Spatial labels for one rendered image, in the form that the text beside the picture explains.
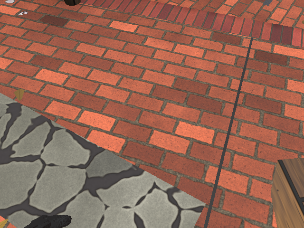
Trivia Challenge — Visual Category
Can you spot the robot left hand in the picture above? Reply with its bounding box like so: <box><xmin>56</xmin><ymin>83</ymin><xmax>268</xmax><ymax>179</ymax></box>
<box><xmin>24</xmin><ymin>215</ymin><xmax>72</xmax><ymax>228</ymax></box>

